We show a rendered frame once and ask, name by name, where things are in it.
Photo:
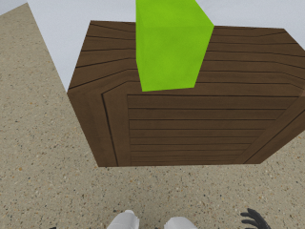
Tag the carton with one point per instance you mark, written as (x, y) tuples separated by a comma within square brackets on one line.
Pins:
[(171, 39)]

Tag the right robot thigh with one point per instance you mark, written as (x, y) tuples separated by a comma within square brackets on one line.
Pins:
[(179, 223)]

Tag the right robot hand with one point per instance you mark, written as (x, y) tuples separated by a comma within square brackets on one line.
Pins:
[(258, 221)]

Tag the left robot shin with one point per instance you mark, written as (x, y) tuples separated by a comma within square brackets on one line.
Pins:
[(129, 211)]

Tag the pedestal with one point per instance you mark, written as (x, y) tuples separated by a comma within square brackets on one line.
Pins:
[(248, 100)]

